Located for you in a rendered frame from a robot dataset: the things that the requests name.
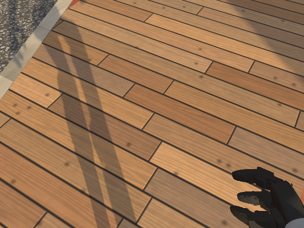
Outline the right robot hand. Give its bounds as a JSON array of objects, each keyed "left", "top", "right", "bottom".
[{"left": 230, "top": 166, "right": 304, "bottom": 228}]

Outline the robot right forearm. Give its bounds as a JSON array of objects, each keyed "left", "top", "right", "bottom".
[{"left": 285, "top": 218, "right": 304, "bottom": 228}]

